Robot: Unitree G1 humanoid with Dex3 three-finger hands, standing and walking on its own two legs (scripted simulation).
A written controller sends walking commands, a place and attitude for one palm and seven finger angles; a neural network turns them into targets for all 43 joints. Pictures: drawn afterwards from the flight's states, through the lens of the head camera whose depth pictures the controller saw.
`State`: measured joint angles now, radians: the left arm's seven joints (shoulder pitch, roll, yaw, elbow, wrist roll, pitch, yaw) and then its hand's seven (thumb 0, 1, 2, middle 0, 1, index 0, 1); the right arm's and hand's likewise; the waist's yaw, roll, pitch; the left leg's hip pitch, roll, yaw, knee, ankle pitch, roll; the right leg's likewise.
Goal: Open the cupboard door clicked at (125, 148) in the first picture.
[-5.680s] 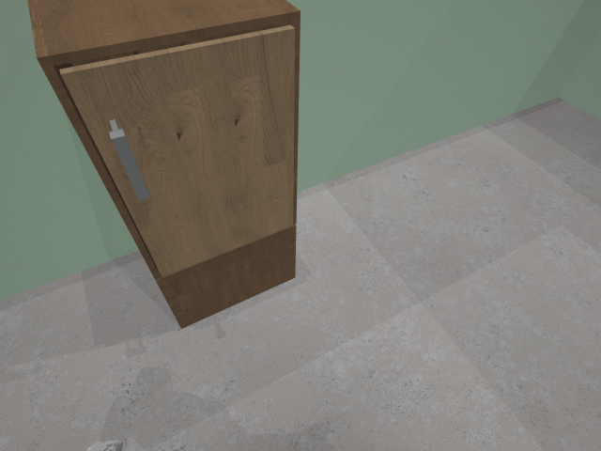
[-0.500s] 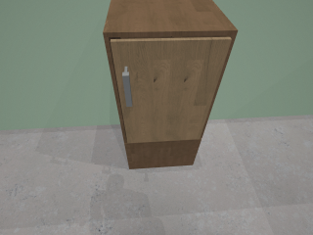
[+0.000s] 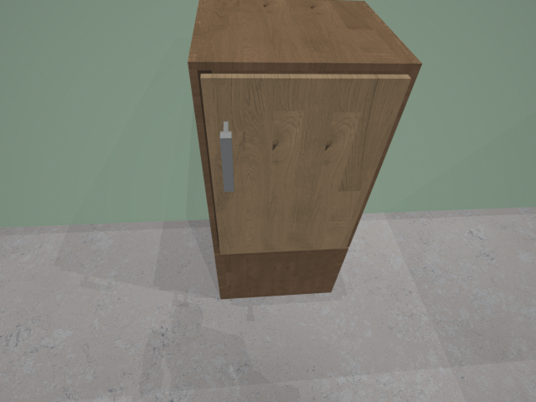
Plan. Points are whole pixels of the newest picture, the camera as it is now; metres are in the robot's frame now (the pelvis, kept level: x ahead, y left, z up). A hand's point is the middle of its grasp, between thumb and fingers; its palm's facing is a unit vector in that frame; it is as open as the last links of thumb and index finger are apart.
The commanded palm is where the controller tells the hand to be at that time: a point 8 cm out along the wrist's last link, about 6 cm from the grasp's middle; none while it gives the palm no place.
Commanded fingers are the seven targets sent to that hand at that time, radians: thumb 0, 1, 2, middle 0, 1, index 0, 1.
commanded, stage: shuffle to correct the standing spot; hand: left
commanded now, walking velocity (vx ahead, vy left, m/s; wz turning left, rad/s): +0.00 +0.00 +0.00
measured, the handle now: (227, 157) +0.60 +0.12 +0.01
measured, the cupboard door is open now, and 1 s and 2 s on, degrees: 0 0 0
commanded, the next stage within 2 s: come to a stop and stand still in 0.96 s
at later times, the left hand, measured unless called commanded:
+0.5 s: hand out of the picture -0.02 +0.13 -0.17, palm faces +0.09 -0.97 -0.20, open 7.4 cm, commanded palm none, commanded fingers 0.00 0.90 0.90 -0.20 -0.30 -0.20 -0.30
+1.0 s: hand out of the picture +0.08 +0.07 -0.17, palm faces +0.16 -0.97 -0.15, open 7.4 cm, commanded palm none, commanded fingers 0.00 0.90 0.90 -0.20 -0.30 -0.20 -0.30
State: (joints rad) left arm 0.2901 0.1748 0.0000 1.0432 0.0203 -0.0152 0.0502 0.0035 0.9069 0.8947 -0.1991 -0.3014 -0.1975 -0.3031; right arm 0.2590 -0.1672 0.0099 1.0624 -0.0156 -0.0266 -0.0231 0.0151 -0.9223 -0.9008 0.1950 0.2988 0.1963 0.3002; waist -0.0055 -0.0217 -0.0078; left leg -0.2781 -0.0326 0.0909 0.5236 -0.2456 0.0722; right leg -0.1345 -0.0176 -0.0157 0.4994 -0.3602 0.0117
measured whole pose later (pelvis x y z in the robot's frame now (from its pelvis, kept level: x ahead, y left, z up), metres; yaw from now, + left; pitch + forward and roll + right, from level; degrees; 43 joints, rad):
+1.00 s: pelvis +0.09 -0.10 +0.01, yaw +7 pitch +2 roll +0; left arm 0.29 0.17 0.06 1.02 0.04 0.04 -0.01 0.01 0.91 0.89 -0.20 -0.30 -0.20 -0.30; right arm 0.28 -0.14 -0.03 1.04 -0.04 -0.03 -0.05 0.00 -0.93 -0.90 0.20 0.30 0.20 0.30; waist 0.00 -0.04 0.01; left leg -0.21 0.09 0.14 0.48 -0.29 -0.02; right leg -0.51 -0.08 -0.03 0.96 -0.31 0.02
